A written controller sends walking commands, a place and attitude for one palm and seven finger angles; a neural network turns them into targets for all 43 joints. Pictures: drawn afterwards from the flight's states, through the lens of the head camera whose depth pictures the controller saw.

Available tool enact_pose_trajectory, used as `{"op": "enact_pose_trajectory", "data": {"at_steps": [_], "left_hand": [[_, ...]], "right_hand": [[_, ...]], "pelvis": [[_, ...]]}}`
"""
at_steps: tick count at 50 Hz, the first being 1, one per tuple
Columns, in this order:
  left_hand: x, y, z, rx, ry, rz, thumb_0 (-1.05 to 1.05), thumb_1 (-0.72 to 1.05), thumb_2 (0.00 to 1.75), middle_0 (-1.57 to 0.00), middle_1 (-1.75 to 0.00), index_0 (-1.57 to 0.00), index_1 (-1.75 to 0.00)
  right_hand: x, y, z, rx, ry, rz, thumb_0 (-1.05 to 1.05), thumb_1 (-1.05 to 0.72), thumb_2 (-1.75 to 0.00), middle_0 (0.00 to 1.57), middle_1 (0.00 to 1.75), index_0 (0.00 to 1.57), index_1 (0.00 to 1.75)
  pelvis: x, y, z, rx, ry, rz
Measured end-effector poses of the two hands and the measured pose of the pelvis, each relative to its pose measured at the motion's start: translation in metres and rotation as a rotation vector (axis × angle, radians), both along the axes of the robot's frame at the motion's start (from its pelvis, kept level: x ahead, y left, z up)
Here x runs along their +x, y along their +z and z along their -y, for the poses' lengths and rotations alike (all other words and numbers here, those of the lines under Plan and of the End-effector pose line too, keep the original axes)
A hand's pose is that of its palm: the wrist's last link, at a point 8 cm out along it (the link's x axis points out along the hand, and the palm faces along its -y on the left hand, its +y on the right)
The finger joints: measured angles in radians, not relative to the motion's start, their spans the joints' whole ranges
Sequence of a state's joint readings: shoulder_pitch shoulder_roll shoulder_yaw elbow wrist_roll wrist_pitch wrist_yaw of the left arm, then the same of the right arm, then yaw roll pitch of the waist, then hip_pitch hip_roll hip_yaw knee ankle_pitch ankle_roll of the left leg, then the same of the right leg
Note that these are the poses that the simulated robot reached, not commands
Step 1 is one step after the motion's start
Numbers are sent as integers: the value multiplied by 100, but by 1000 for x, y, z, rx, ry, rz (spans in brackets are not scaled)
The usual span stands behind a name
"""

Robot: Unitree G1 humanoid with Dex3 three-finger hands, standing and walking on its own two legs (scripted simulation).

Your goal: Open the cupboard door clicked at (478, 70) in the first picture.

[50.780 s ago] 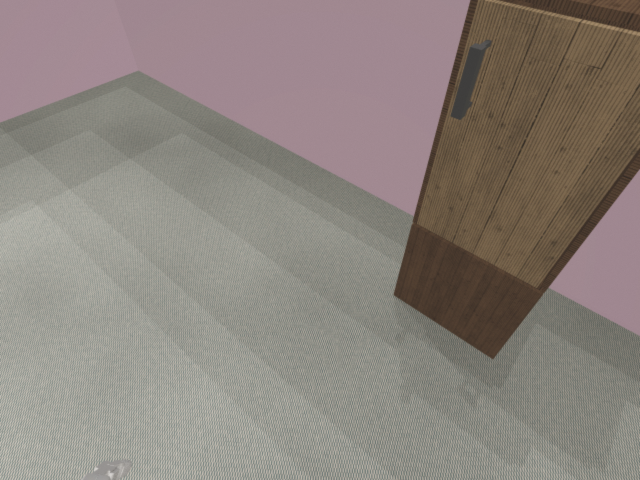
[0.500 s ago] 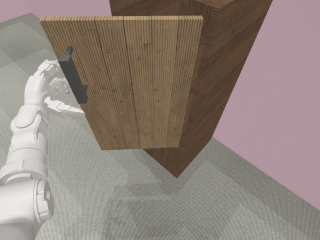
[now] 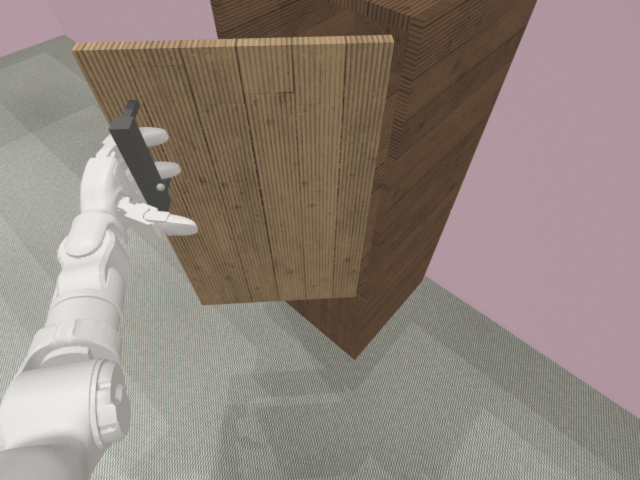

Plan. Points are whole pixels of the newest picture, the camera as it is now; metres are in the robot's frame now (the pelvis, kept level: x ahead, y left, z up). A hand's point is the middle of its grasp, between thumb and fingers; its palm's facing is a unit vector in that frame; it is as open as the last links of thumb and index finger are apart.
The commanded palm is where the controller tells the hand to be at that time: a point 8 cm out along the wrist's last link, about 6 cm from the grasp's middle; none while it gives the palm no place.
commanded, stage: slide the fingers in behind the handle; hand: left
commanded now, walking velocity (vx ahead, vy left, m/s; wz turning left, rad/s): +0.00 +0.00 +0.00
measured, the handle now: (147, 158) +0.50 +0.22 +0.13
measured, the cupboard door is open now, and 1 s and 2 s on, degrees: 46 46 83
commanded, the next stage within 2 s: close the thumb around the handle in 0.28 s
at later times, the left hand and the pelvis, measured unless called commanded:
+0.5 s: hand (156, 188) +0.45 +0.20 +0.12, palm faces +0.06 -1.00 -0.01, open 13.7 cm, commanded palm +0.42 +0.25 +0.13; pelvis +0.00 +0.00 +0.00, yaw +0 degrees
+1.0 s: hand (157, 188) +0.45 +0.20 +0.12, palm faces +0.04 -1.00 +0.00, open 5.8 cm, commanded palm +0.41 +0.25 +0.13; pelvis +0.00 +0.01 +0.00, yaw +0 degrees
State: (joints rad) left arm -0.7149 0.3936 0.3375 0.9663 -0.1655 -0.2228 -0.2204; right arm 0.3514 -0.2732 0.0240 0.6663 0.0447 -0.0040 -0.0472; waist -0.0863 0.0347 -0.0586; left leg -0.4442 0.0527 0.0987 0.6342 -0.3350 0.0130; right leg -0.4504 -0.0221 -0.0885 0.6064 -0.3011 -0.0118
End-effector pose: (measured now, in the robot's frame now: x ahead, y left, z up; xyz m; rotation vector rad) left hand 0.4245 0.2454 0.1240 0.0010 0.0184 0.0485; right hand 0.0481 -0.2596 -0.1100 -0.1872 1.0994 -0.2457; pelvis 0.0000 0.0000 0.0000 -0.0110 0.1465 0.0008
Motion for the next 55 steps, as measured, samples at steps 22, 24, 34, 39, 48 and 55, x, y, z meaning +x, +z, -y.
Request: {"op": "enact_pose_trajectory", "data": {"at_steps": [22, 24, 34, 39, 48, 55], "left_hand": [[-2, 1, -2, 2, 7, 6, -1, -49, 30, -30, -121, -29, -121], [-2, 1, -4, 3, 7, 6, -1, -47, 31, -30, -121, -30, -121], [-3, -2, -12, 10, 0, -7, 0, -11, 47, -32, -125, -32, -125], [0, 1, -9, -3, -11, 15, 0, 15, 58, -34, -127, -34, -127], [-1, 1, -3, -1, -10, 13, 1, 63, 78, -38, -133, -38, -133], [-3, 1, -2, 1, 4, 12, 1, 72, 81, -36, -135, -36, -135]], "right_hand": [[6, 3, 4, -12, 5, 17, 0, -90, -90, 20, 30, 20, 30], [6, 4, 4, -12, 4, 18, 0, -90, -90, 20, 30, 20, 30], [3, 3, 0, -20, 10, 4, 0, -90, -90, 20, 30, 20, 30], [1, 3, -3, -20, 8, -1, 0, -90, -90, 20, 30, 20, 30], [3, 3, -9, -4, -4, 18, 0, -90, -90, 20, 30, 20, 30], [7, 4, -12, 4, 4, 30, 0, -90, -90, 20, 30, 20, 30]], "pelvis": [[-1, 1, 1, 1, 0, 5], [-1, 1, 1, 1, 0, 6], [-3, 0, -3, -4, 6, 4], [-2, 0, -5, -5, 3, -1], [1, 1, -9, -5, -6, 3], [0, 1, -9, -4, -6, 10]]}}
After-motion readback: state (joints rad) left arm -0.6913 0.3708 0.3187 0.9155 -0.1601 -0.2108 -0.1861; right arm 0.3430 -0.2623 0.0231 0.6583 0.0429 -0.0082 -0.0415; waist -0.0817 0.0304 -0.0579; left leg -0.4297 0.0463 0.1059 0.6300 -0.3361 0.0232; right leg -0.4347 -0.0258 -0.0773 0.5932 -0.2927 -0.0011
